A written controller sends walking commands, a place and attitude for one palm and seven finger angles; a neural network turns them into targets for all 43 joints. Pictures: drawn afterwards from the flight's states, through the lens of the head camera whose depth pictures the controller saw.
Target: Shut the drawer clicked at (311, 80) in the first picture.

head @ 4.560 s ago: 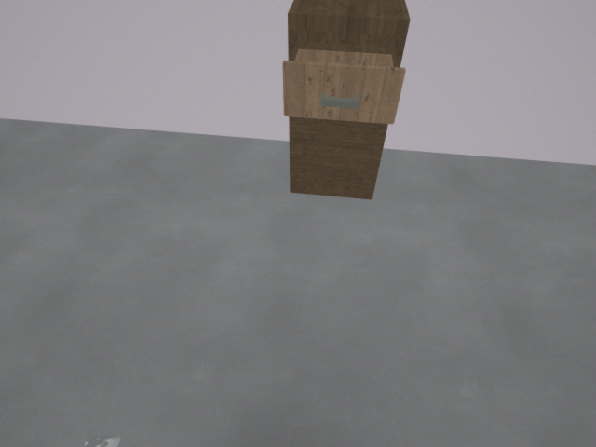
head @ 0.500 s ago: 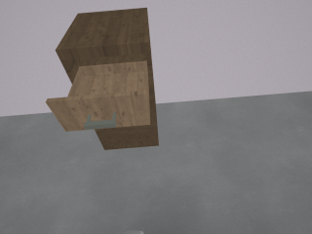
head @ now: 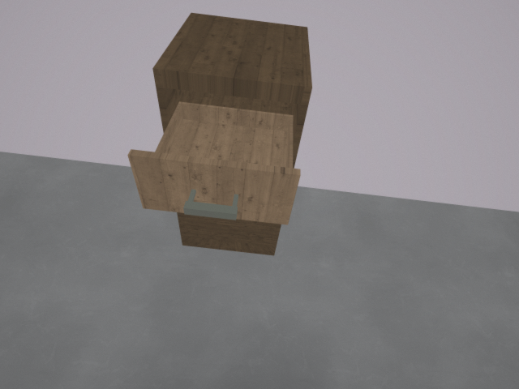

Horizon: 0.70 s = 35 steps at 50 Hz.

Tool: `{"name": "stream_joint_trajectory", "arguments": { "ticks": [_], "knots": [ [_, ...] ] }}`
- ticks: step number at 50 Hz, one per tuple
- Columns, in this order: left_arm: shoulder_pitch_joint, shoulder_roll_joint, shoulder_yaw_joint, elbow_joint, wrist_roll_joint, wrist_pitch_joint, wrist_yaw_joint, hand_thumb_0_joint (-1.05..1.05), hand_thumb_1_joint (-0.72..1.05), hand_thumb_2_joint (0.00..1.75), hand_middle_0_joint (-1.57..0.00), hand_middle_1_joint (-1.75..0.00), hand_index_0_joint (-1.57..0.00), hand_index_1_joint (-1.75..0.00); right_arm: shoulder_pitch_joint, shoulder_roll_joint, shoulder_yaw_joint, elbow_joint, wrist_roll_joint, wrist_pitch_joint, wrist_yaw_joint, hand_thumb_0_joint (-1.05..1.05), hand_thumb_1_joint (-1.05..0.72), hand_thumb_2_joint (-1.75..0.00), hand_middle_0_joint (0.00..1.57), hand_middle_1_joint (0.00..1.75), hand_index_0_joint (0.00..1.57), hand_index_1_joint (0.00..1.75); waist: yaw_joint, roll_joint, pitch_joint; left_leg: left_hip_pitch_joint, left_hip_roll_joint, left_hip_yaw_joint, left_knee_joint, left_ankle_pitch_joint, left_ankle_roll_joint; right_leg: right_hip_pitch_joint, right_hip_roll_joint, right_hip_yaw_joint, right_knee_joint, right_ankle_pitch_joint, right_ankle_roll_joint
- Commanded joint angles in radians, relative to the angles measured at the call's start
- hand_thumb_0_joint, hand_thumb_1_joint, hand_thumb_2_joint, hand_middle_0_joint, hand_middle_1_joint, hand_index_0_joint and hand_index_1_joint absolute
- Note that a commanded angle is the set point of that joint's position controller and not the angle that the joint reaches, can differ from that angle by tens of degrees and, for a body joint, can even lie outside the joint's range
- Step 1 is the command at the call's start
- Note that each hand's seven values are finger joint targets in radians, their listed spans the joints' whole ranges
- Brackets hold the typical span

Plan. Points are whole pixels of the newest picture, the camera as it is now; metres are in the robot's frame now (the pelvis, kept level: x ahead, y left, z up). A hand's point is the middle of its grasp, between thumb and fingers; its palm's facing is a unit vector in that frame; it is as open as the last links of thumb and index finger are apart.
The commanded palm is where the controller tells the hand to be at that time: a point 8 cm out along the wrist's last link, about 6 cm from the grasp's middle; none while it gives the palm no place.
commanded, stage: take the last steps up to it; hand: left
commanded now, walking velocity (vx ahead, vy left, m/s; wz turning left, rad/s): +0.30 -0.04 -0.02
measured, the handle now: (212, 203) +0.51 +0.15 -0.08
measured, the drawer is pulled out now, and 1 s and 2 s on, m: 0.29 0.29 0.29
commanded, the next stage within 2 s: come to a stop and stand still in 0.44 s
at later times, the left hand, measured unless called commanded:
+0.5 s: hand (197, 316) +0.29 +0.14 -0.18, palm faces +0.00 -0.98 -0.19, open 7.3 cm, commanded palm none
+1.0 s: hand (174, 352) +0.22 +0.17 -0.18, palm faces +0.03 -0.97 -0.23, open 7.3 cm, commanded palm none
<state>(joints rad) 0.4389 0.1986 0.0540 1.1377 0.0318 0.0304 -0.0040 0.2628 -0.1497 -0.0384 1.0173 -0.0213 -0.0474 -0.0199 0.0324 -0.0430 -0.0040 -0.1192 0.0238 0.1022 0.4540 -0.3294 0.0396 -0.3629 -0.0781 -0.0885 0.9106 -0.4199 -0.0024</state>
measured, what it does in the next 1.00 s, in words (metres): walks ahead: right foot, then left foot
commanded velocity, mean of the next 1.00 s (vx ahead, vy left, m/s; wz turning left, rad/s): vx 0.02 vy -0.03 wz -0.02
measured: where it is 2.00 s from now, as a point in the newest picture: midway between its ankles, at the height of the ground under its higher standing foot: outside the picture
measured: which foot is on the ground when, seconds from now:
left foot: down 0.00-0.40, up 0.42-0.74, down 0.76-1.00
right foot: up 0.00-0.38, down 0.40-0.80, up 0.82-1.00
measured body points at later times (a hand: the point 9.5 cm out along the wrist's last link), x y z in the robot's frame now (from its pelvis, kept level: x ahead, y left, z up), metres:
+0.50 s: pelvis +0.17 -0.03 -0.02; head +0.19 -0.04 +0.43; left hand +0.29 +0.19 -0.16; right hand +0.07 -0.23 -0.18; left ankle +0.03 +0.08 -0.65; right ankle +0.25 -0.12 -0.74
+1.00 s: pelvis +0.21 -0.02 -0.01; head +0.25 -0.01 +0.44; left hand +0.22 +0.22 -0.16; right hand +0.30 -0.24 -0.15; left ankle +0.28 +0.10 -0.74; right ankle +0.16 -0.13 -0.70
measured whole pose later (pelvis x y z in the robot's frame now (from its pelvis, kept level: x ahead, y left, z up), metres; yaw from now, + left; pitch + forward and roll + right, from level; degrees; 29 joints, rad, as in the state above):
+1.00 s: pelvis +0.21 -0.02 -0.01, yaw -3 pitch -1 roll +0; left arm 0.26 0.18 0.05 1.05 0.01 0.05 0.04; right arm 0.10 -0.14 -0.03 1.00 -0.02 0.02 -0.04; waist 0.04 -0.01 0.10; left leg -0.32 0.05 0.10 0.48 -0.15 0.01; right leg -0.34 -0.01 -0.01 0.91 -0.52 0.01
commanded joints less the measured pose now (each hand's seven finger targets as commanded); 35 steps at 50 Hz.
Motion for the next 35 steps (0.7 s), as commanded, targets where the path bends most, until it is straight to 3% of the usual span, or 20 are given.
{"name": "stream_joint_trajectory", "arguments": {
  "ticks": [1, 2, 3, 8, 13, 14, 16, 17, 18, 19, 20, 21, 22, 23, 24, 26, 27, 28, 32, 35],
  "knots": [
    [-0.126, 0.025, 0.006, -0.107, -0.003, -0.06, -0.016, 0.0, 0.9, 0.9, -0.2, -0.3, -0.2, -0.3, 0.143, -0.118, -0.013, 0.027, 0.003, -0.022, -0.012, 0.0, -0.9, -0.9, 0.2, 0.3, 0.2, 0.3, -0.045, 0.144, 0.155, 0.096, 0.24, -0.216, -0.283, 0.34, 0.11, -0.313, -0.034, 0.04, 0.183, 0.144, 0.011],
    [-0.129, 0.027, 0.005, -0.102, -0.006, -0.06, -0.016, 0.0, 0.9, 0.9, -0.2, -0.3, -0.2, -0.3, 0.165, -0.112, -0.008, 0.038, 0.007, -0.03, -0.015, 0.0, -0.9, -0.9, 0.2, 0.3, 0.2, 0.3, -0.043, 0.114, 0.137, 0.124, 0.229, -0.186, -0.264, 0.49, 0.109, -0.308, -0.023, 0.03, 0.191, 0.158, 0.013],
    [-0.126, 0.022, 0.005, -0.101, -0.007, -0.056, -0.014, 0.0, 0.9, 0.9, -0.2, -0.3, -0.2, -0.3, 0.179, -0.123, -0.007, 0.044, 0.007, -0.033, -0.017, 0.0, -0.9, -0.9, 0.2, 0.3, 0.2, 0.3, -0.036, 0.141, 0.123, 0.137, 0.225, -0.16, -0.25, 0.58, 0.104, -0.313, -0.021, 0.032, 0.196, 0.164, 0.016],
    [-0.234, 0.023, 0.006, -0.147, -0.01, -0.043, -0.016, 0.0, 0.9, 0.9, -0.2, -0.3, -0.2, -0.3, 0.223, -0.109, -0.003, 0.077, 0.006, -0.039, -0.022, 0.0, -0.9, -0.9, 0.2, 0.3, 0.2, 0.3, -0.038, 0.168, 0.168, 0.141, 0.231, -0.129, -0.256, 0.606, 0.119, -0.368, -0.032, 0.028, 0.097, 0.24, 0.015],
    [-0.383, 0.005, -0.004, -0.198, -0.016, -0.051, -0.017, 0.0, 0.9, 0.9, -0.2, -0.3, -0.2, -0.3, 0.289, -0.108, -0.003, 0.114, -0.006, -0.032, -0.025, 0.0, -0.9, -0.9, 0.2, 0.3, 0.2, 0.3, -0.081, 0.163, 0.201, 0.154, 0.235, -0.106, -0.213, 0.721, 0.107, -0.276, -0.002, -0.015, -0.145, 0.225, -0.02],
    [-0.379, 0.008, -0.003, -0.2, -0.017, -0.052, -0.015, 0.0, 0.9, 0.9, -0.2, -0.3, -0.2, -0.3, 0.287, -0.113, -0.005, 0.117, -0.006, -0.03, -0.026, 0.0, -0.9, -0.9, 0.2, 0.3, 0.2, 0.3, -0.074, 0.164, 0.195, 0.145, 0.237, -0.099, -0.19, 0.778, 0.103, -0.223, 0.013, -0.022, -0.182, 0.217, -0.033],
    [-0.298, 0.021, 0.002, -0.18, -0.017, -0.06, -0.01, 0.0, 0.9, 0.9, -0.2, -0.3, -0.2, -0.3, 0.273, -0.135, -0.011, 0.12, -0.004, -0.025, -0.028, 0.0, -0.9, -0.9, 0.2, 0.3, 0.2, 0.3, -0.035, 0.161, 0.135, 0.142, 0.241, -0.083, -0.075, 0.957, 0.093, -0.063, 0.059, -0.047, -0.247, 0.192, -0.06],
    [-0.211, 0.041, 0.009, -0.154, -0.015, -0.066, -0.006, 0.0, 0.9, 0.9, -0.2, -0.3, -0.2, -0.3, 0.258, -0.143, -0.013, 0.123, -0.001, -0.025, -0.027, 0.0, -0.9, -0.9, 0.2, 0.3, 0.2, 0.3, 0.007, 0.153, 0.079, 0.128, 0.223, -0.071, 0.019, 0.988, 0.075, 0.055, 0.08, -0.056, -0.299, 0.232, -0.068],
    [-0.091, 0.062, 0.019, -0.116, -0.01, -0.075, -0.003, 0.0, 0.9, 0.9, -0.2, -0.3, -0.2, -0.3, 0.245, -0.143, -0.014, 0.117, 0.006, -0.024, -0.024, 0.0, -0.9, -0.9, 0.2, 0.3, 0.2, 0.3, 0.058, 0.126, 0.017, 0.057, 0.185, -0.044, 0.165, 0.926, 0.047, 0.238, 0.093, -0.063, -0.363, 0.318, -0.075],
    [0.029, 0.127, 0.038, -0.078, -0.004, -0.09, 0.005, 0.0, 0.9, 0.9, -0.2, -0.3, -0.2, -0.3, 0.255, -0.119, -0.014, 0.11, 0.018, -0.025, -0.015, 0.0, -0.9, -0.9, 0.2, 0.3, 0.2, 0.3, 0.104, 0.038, -0.082, -0.131, 0.131, -0.023, 0.406, 0.672, 0.013, 0.487, -0.042, 0.092, -0.364, 0.455, -0.134],
    [0.106, 0.211, 0.059, -0.065, -0.011, -0.094, 0.013, 0.0, 0.9, 0.9, -0.2, -0.3, -0.2, -0.3, 0.308, -0.064, -0.013, 0.088, 0.03, -0.03, -0.013, 0.0, -0.9, -0.9, 0.2, 0.3, 0.2, 0.3, 0.093, -0.166, -0.208, -0.333, -0.03, 0.018, 0.746, -0.14, -0.031, 0.649, -0.334, 0.498, -0.461, 0.712, -0.269],
    [0.086, 0.223, 0.056, -0.073, -0.03, -0.088, 0.016, 0.0, 0.9, 0.9, -0.2, -0.3, -0.2, -0.3, 0.268, -0.079, -0.013, 0.078, 0.032, -0.022, -0.018, 0.0, -0.9, -0.9, 0.2, 0.3, 0.2, 0.3, 0.084, -0.093, -0.2, -0.345, -0.01, -0.094, 0.902, -0.264, -0.009, 0.546, -0.381, 0.548, -0.555, 0.676, -0.328],
    [-0.013, 0.192, 0.049, -0.094, -0.03, -0.081, 0.023, 0.0, 0.9, 0.9, -0.2, -0.3, -0.2, -0.3, 0.241, -0.064, -0.018, 0.069, 0.032, -0.016, -0.018, 0.0, -0.9, -0.9, 0.2, 0.3, 0.2, 0.3, 0.049, -0.024, -0.109, -0.362, 0.03, -0.112, 0.925, -0.205, -0.002, 0.43, -0.357, 0.483, -0.6, 0.535, -0.32],
    [-0.093, 0.156, 0.04, -0.117, -0.027, -0.08, 0.026, 0.0, 0.9, 0.9, -0.2, -0.3, -0.2, -0.3, 0.184, -0.044, -0.016, 0.057, 0.02, -0.008, -0.009, 0.0, -0.9, -0.9, 0.2, 0.3, 0.2, 0.3, 0.034, -0.053, 0.002, -0.378, 0.067, -0.116, 0.917, -0.15, -0.007, 0.252, -0.323, 0.443, -0.64, 0.394, -0.283],
    [-0.156, 0.109, 0.026, -0.129, -0.026, -0.08, 0.029, 0.0, 0.9, 0.9, -0.2, -0.3, -0.2, -0.3, 0.167, -0.039, -0.015, 0.055, 0.01, 0.006, -0.005, 0.0, -0.9, -0.9, 0.2, 0.3, 0.2, 0.3, -0.009, -0.022, 0.072, -0.363, 0.096, -0.129, 0.883, -0.103, -0.009, 0.115, -0.284, 0.354, -0.664, 0.323, -0.249],
    [-0.219, 0.055, 0.006, -0.141, -0.017, -0.087, 0.034, 0.0, 0.9, 0.9, -0.2, -0.3, -0.2, -0.3, 0.206, -0.005, -0.01, 0.061, -0.001, 0.029, -0.002, 0.0, -0.9, -0.9, 0.2, 0.3, 0.2, 0.3, -0.07, -0.022, 0.094, -0.283, 0.107, -0.107, 0.755, -0.064, -0.025, -0.027, -0.222, 0.204, -0.699, 0.33, -0.2],
    [-0.216, 0.055, 0.004, -0.141, -0.014, -0.088, 0.036, 0.0, 0.9, 0.9, -0.2, -0.3, -0.2, -0.3, 0.22, 0.007, -0.008, 0.065, 0.0, 0.034, -0.001, 0.0, -0.9, -0.9, 0.2, 0.3, 0.2, 0.3, -0.079, 0.003, 0.076, -0.241, 0.102, -0.083, 0.673, -0.074, -0.036, -0.055, -0.204, 0.17, -0.691, 0.378, -0.195],
    [-0.231, 0.05, 0.0, -0.144, -0.012, -0.086, 0.037, 0.0, 0.9, 0.9, -0.2, -0.3, -0.2, -0.3, 0.228, 0.021, 0.0, 0.071, 0.002, 0.04, -0.002, 0.0, -0.9, -0.9, 0.2, 0.3, 0.2, 0.3, -0.094, -0.014, 0.071, -0.205, 0.094, -0.073, 0.589, -0.063, -0.049, -0.087, -0.187, 0.13, -0.687, 0.442, -0.185],
    [-0.191, 0.061, -0.004, -0.125, -0.01, -0.071, 0.038, 0.0, 0.9, 0.9, -0.2, -0.3, -0.2, -0.3, 0.162, 0.029, 0.011, 0.061, 0.013, 0.048, -0.006, 0.0, -0.9, -0.9, 0.2, 0.3, 0.2, 0.3, -0.057, -0.03, 0.016, -0.146, 0.05, -0.047, 0.319, 0.016, -0.075, -0.005, -0.147, 0.127, -0.63, 0.558, -0.174],
    [-0.183, 0.089, 0.008, -0.12, -0.016, -0.051, 0.043, 0.0, 0.9, 0.9, -0.2, -0.3, -0.2, -0.3, 0.119, -0.016, -0.003, 0.047, 0.016, 0.053, -0.009, 0.0, -0.9, -0.9, 0.2, 0.3, 0.2, 0.3, -0.054, -0.074, -0.001, -0.09, 0.038, -0.057, 0.115, 0.116, -0.083, 0.063, -0.144, 0.13, -0.542, 0.541, -0.143]
  ]
}}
